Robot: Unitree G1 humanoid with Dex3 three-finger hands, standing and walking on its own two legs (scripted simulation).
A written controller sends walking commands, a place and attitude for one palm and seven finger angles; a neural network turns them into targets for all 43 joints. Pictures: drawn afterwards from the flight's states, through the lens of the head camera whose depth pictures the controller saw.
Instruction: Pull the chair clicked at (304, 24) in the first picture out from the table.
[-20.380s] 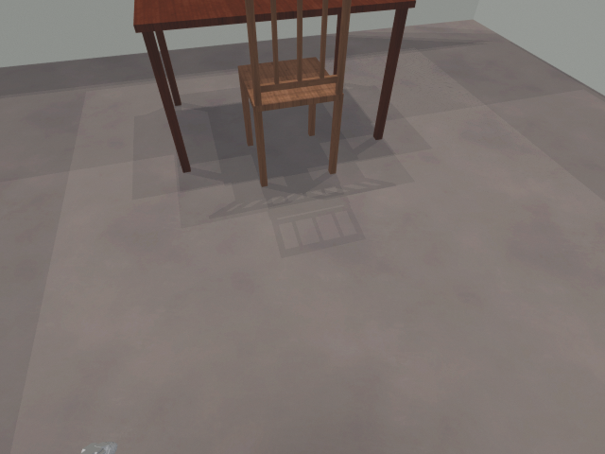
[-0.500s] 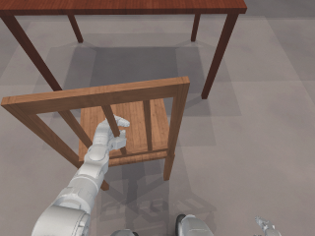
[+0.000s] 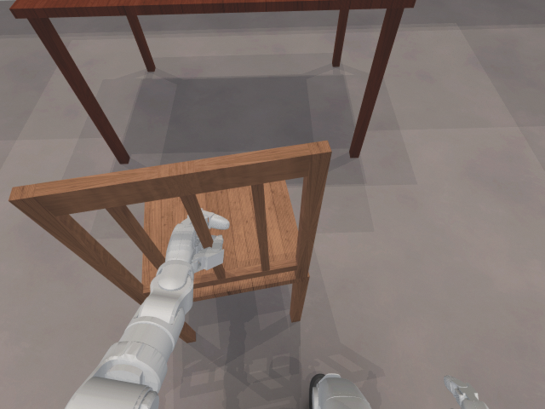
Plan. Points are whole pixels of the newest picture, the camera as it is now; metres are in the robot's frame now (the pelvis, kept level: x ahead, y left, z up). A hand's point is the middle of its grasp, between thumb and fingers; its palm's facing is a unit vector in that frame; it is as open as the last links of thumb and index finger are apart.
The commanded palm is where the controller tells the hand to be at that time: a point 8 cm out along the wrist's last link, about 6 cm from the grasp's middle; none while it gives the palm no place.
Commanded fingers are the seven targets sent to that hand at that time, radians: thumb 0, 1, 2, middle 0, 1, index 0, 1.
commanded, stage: stop walking, hand still on the chair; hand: left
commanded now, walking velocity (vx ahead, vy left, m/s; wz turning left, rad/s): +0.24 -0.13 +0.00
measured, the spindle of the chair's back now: (207, 242) +0.38 +0.11 -0.06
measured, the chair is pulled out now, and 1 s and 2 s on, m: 0.57 0.62 0.62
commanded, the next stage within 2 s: open the thumb and straighten the fingers in 0.70 s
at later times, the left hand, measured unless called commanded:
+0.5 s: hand (212, 285) +0.30 +0.09 -0.05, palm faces -0.07 -0.98 -0.17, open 5.0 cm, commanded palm +0.28 +0.14 -0.04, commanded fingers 0.00 0.90 0.90 -0.50 -1.45 -0.50 -1.45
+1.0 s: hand (209, 282) +0.30 +0.10 -0.04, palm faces -0.08 -0.99 -0.13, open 6.5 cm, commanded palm +0.28 +0.14 -0.03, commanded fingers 0.00 -0.43 0.26 -0.47 -1.38 -0.47 -1.38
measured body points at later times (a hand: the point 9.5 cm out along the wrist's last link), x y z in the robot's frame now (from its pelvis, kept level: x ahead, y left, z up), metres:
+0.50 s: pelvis +0.01 +0.00 +0.01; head +0.03 -0.02 +0.46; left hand +0.30 +0.15 -0.03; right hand +0.12 -0.25 -0.12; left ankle -0.03 +0.14 -0.73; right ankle +0.06 -0.12 -0.73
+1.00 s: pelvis +0.01 +0.00 +0.00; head +0.04 +0.00 +0.45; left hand +0.30 +0.15 -0.03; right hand +0.12 -0.25 -0.11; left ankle -0.03 +0.14 -0.73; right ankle +0.06 -0.12 -0.73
